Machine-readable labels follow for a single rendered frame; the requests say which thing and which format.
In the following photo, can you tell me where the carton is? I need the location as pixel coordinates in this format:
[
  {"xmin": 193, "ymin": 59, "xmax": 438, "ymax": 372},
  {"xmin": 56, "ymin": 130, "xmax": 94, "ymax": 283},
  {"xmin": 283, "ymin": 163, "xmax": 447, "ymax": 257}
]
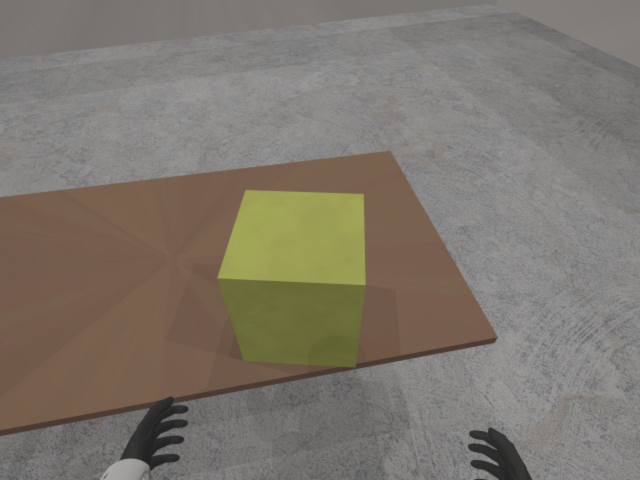
[{"xmin": 217, "ymin": 190, "xmax": 366, "ymax": 368}]

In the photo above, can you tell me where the left robot hand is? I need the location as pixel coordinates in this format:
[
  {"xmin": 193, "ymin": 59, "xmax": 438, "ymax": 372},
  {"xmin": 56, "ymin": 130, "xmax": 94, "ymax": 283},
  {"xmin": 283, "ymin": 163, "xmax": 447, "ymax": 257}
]
[{"xmin": 119, "ymin": 396, "xmax": 188, "ymax": 471}]

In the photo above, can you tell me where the table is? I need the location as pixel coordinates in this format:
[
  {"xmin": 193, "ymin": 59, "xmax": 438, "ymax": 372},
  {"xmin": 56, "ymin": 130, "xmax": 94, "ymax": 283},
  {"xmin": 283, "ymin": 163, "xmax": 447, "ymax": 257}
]
[{"xmin": 0, "ymin": 151, "xmax": 498, "ymax": 436}]

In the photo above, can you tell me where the left robot forearm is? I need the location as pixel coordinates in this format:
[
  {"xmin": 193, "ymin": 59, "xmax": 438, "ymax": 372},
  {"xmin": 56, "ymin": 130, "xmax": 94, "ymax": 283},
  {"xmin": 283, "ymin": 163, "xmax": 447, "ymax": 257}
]
[{"xmin": 100, "ymin": 459, "xmax": 151, "ymax": 480}]

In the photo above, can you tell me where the right robot hand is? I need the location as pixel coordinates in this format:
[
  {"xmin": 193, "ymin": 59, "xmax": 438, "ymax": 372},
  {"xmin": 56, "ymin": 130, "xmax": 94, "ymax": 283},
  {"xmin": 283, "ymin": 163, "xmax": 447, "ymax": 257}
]
[{"xmin": 468, "ymin": 427, "xmax": 532, "ymax": 480}]

